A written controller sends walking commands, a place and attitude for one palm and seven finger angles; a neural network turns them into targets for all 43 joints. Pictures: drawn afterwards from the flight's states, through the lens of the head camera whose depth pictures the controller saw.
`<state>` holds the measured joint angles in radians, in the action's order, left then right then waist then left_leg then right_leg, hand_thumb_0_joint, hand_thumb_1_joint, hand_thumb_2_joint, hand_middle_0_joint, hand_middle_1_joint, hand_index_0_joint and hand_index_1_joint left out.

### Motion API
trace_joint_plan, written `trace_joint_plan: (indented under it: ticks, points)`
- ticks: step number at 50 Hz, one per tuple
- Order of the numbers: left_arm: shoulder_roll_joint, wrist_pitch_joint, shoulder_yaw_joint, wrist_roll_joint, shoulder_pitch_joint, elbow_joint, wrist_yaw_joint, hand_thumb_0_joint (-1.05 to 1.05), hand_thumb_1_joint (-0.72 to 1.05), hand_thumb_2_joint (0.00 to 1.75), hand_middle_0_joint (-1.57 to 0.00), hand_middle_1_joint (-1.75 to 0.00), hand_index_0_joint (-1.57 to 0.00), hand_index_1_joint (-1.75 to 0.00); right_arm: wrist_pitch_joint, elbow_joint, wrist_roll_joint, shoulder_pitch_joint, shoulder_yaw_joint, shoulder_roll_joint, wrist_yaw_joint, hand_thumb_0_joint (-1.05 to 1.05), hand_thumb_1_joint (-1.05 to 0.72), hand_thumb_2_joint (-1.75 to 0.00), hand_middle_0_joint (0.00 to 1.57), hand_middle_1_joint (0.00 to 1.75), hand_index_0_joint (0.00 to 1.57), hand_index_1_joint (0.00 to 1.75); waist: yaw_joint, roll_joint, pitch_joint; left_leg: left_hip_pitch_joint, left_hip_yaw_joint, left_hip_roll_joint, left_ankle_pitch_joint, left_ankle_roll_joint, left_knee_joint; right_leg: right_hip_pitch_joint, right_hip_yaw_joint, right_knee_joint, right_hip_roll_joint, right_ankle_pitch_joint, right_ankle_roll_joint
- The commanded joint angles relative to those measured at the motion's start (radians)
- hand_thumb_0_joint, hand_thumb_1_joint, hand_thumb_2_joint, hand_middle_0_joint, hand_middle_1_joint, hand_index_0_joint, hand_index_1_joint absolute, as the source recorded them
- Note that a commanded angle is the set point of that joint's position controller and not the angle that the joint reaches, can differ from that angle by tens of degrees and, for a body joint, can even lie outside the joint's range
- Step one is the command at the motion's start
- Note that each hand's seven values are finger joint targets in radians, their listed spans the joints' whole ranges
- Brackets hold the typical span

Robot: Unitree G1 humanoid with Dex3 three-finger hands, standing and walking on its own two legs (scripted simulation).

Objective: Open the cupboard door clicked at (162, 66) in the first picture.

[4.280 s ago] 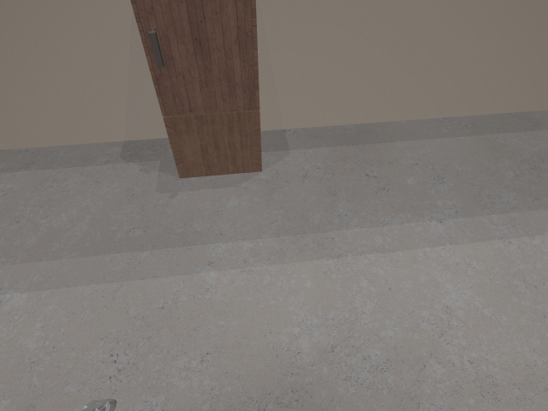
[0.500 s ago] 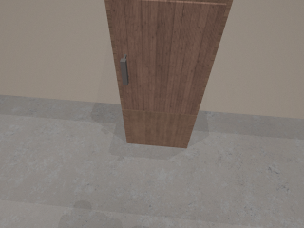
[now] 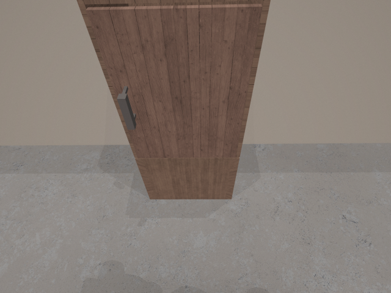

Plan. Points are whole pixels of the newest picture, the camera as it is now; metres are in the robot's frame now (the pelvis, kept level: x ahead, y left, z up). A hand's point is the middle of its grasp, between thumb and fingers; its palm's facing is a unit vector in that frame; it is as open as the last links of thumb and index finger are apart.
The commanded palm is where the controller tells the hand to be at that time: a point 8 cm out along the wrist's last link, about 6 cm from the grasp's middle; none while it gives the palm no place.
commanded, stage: take the last steps up to it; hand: left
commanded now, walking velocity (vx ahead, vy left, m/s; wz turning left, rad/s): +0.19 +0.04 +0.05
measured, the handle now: (128, 108) +0.65 +0.24 -0.03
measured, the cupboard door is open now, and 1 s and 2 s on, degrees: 0 0 0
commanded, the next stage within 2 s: come to a stop and stand still in 0.16 s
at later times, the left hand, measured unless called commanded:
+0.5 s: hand out of the picture +0.08 +0.19 -0.17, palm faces +0.06 -0.99 -0.15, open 7.4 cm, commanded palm none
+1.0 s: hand out of the picture +0.10 +0.14 -0.14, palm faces +0.06 -0.96 -0.26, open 7.3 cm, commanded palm none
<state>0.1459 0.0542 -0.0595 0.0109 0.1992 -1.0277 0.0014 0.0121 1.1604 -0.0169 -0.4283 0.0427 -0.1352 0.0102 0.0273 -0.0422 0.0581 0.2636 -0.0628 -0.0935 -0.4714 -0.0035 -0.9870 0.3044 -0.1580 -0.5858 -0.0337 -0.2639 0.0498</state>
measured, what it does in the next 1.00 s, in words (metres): steps on the spot: left foot, then right foot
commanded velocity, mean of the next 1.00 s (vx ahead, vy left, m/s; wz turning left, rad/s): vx -0.01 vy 0.04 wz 0.00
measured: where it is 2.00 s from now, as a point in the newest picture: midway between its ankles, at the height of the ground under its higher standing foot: outside the picture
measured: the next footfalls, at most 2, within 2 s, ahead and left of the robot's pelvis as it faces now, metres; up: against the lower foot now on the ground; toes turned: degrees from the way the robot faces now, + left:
left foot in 0.32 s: +0.19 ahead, +0.13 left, +0.00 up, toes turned +9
right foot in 0.76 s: +0.10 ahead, -0.10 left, +0.00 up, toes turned -4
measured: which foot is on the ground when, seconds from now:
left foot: up 0.00-0.30, down 0.32-0.76, up 0.78-1.00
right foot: down 0.00-0.34, up 0.36-0.74, down 0.76-1.00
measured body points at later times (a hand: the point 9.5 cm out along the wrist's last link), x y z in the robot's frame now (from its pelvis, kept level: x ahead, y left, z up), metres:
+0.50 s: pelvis +0.11 +0.03 +0.01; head +0.14 +0.05 +0.46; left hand +0.08 +0.25 -0.16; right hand +0.21 -0.18 -0.13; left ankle +0.15 +0.13 -0.73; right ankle +0.06 -0.10 -0.69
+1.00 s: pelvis +0.07 -0.05 +0.02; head +0.08 -0.09 +0.47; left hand +0.10 +0.19 -0.12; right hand +0.07 -0.29 -0.15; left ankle +0.05 +0.11 -0.66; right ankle +0.08 -0.14 -0.73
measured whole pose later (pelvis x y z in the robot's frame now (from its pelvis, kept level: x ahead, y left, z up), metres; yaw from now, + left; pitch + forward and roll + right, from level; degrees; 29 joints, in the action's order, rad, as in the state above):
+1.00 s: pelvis +0.07 -0.05 +0.02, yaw +0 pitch +0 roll +3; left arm 0.13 -0.02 -0.03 0.02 0.28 -1.02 -0.02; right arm -0.06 1.06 -0.02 -0.30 0.07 -0.23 -0.01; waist -0.01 -0.03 0.00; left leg 0.41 -0.02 -0.02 -0.29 0.04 -0.94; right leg 0.22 -0.05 -0.42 -0.06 -0.21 0.02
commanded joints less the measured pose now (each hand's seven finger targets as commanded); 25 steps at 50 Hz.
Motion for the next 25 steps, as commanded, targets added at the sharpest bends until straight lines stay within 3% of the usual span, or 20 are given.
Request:
trace_joint_plan:
  ticks: [1, 4, 8, 11, 13, 14, 15, 16, 17, 18, 19, 21, 23, 25]
  points:
    - [0.099, 0.005, -0.009, 0.007, 0.131, -0.010, -0.022, 0.00, 0.90, 0.90, -0.20, -0.30, -0.20, -0.30, 0.016, -0.084, -0.006, 0.037, 0.019, -0.040, -0.005, 0.00, -0.90, -0.90, 0.20, 0.30, 0.20, 0.30, -0.034, 0.117, 0.047, 0.265, 0.046, -0.052, 0.137, -0.006, -0.157, -0.073, 0.306, 0.413, -0.293, 0.008, 0.102]
    - [0.089, 0.015, 0.004, 0.014, 0.127, -0.014, -0.025, 0.00, 0.90, 0.90, -0.20, -0.30, -0.20, -0.30, 0.002, -0.076, -0.008, 0.014, 0.012, -0.017, -0.009, 0.00, -0.90, -0.90, 0.20, 0.30, 0.20, 0.30, -0.003, 0.131, 0.027, 0.215, 0.010, -0.038, 0.168, 0.018, -0.021, -0.052, 0.192, 0.408, -0.257, 0.171, 0.101]
    - [0.121, 0.017, 0.002, 0.015, 0.162, -0.037, -0.021, 0.00, 0.90, 0.90, -0.20, -0.30, -0.20, -0.30, 0.008, -0.115, -0.003, 0.108, 0.008, -0.019, -0.020, 0.00, -0.90, -0.90, 0.20, 0.30, 0.20, 0.30, -0.026, 0.129, 0.014, 0.194, -0.027, -0.015, 0.201, 0.026, 0.186, -0.109, 0.167, 0.387, -0.245, 0.254, 0.112]
    - [0.139, 0.011, -0.005, 0.018, 0.183, -0.049, -0.021, 0.00, 0.90, 0.90, -0.20, -0.30, -0.20, -0.30, 0.021, -0.141, 0.000, 0.156, 0.009, -0.032, -0.022, 0.00, -0.90, -0.90, 0.20, 0.30, 0.20, 0.30, -0.042, 0.170, 0.008, 0.132, -0.035, 0.000, 0.198, 0.015, 0.306, -0.133, 0.174, 0.343, -0.256, 0.252, 0.110]
    - [0.134, 0.003, -0.005, 0.013, 0.172, -0.055, -0.021, 0.00, 0.90, 0.90, -0.20, -0.30, -0.20, -0.30, 0.027, -0.136, -0.003, 0.148, 0.004, -0.044, -0.019, 0.00, -0.90, -0.90, 0.20, 0.30, 0.20, 0.30, -0.026, 0.156, 0.015, 0.044, -0.057, 0.024, 0.259, 0.013, 0.414, -0.113, 0.144, 0.293, -0.222, 0.230, 0.082]
    - [0.114, -0.005, 0.001, 0.008, 0.161, -0.060, -0.025, 0.00, 0.90, 0.90, -0.20, -0.30, -0.20, -0.30, 0.032, -0.119, -0.003, 0.118, 0.000, -0.049, -0.012, 0.00, -0.90, -0.90, 0.20, 0.30, 0.20, 0.30, -0.010, 0.138, 0.009, -0.051, -0.054, 0.031, 0.348, 0.016, 0.502, -0.081, 0.119, 0.227, -0.184, 0.260, 0.052]
    - [0.076, -0.012, 0.014, 0.005, 0.177, -0.065, -0.029, 0.00, 0.90, 0.90, -0.20, -0.30, -0.20, -0.30, 0.041, -0.098, -0.003, 0.071, -0.001, -0.081, -0.002, 0.00, -0.90, -0.90, 0.20, 0.30, 0.20, 0.30, 0.000, 0.036, -0.039, -0.171, 0.001, -0.013, 0.560, 0.009, 0.557, -0.056, 0.086, 0.109, -0.127, 0.274, 0.009]
    - [0.037, -0.019, 0.027, -0.001, 0.211, -0.062, -0.033, 0.00, 0.90, 0.90, -0.20, -0.30, -0.20, -0.30, 0.046, -0.095, -0.004, 0.033, 0.008, -0.144, 0.010, 0.00, -0.90, -0.90, 0.20, 0.30, 0.20, 0.30, -0.005, -0.118, -0.091, -0.265, 0.139, -0.161, 0.879, -0.049, 0.545, 0.012, 0.049, 0.021, -0.068, 0.082, -0.047]
    - [0.018, -0.029, 0.036, -0.010, 0.248, -0.072, -0.040, 0.00, 0.90, 0.90, -0.20, -0.30, -0.20, -0.30, 0.036, -0.096, 0.002, 0.049, 0.004, -0.170, 0.021, 0.00, -0.90, -0.90, 0.20, 0.30, 0.20, 0.30, -0.023, -0.190, -0.124, -0.247, 0.209, -0.272, 1.110, -0.125, 0.574, -0.018, 0.046, -0.025, -0.046, -0.183, -0.079]
    - [0.024, -0.037, 0.039, -0.008, 0.257, -0.087, -0.047, 0.00, 0.90, 0.90, -0.20, -0.30, -0.20, -0.30, 0.026, -0.095, 0.005, 0.085, -0.002, -0.163, 0.031, 0.00, -0.90, -0.90, 0.20, 0.30, 0.20, 0.30, -0.029, -0.162, -0.100, -0.218, 0.183, -0.278, 1.172, -0.155, 0.602, -0.035, 0.077, -0.081, -0.044, -0.285, -0.082]
    - [0.038, -0.051, 0.039, -0.006, 0.247, -0.096, -0.050, 0.00, 0.90, 0.90, -0.20, -0.30, -0.20, -0.30, 0.024, -0.090, 0.007, 0.112, -0.007, -0.157, 0.042, 0.00, -0.90, -0.90, 0.20, 0.30, 0.20, 0.30, -0.030, -0.208, -0.099, -0.219, 0.182, -0.264, 1.240, -0.150, 0.619, -0.022, 0.098, -0.136, -0.047, -0.304, -0.087]
    - [0.072, -0.068, 0.030, 0.001, 0.212, -0.080, -0.051, 0.00, 0.90, 0.90, -0.20, -0.30, -0.20, -0.30, 0.011, -0.100, 0.011, 0.142, 0.002, -0.155, 0.055, 0.00, -0.90, -0.90, 0.20, 0.30, 0.20, 0.30, -0.023, -0.173, -0.045, -0.206, 0.158, -0.266, 1.323, -0.162, 0.606, 0.038, 0.126, -0.220, -0.058, -0.289, -0.086]
    - [0.083, -0.084, 0.014, 0.006, 0.183, -0.058, -0.048, 0.00, 0.90, 0.90, -0.20, -0.30, -0.20, -0.30, -0.004, -0.108, 0.008, 0.145, 0.022, -0.185, 0.058, 0.00, -0.90, -0.90, 0.20, 0.30, 0.20, 0.30, -0.009, -0.091, -0.064, -0.214, 0.156, -0.285, 1.272, -0.186, 0.601, 0.075, 0.142, -0.317, -0.047, -0.281, -0.085]
    - [0.081, -0.098, -0.001, 0.010, 0.163, -0.028, -0.043, 0.00, 0.90, 0.90, -0.20, -0.30, -0.20, -0.30, -0.016, -0.128, 0.003, 0.161, 0.042, -0.204, 0.058, 0.00, -0.90, -0.90, 0.20, 0.30, 0.20, 0.30, -0.007, -0.046, -0.106, -0.216, 0.139, -0.290, 1.142, -0.199, 0.603, 0.120, 0.156, -0.426, -0.026, -0.259, -0.086]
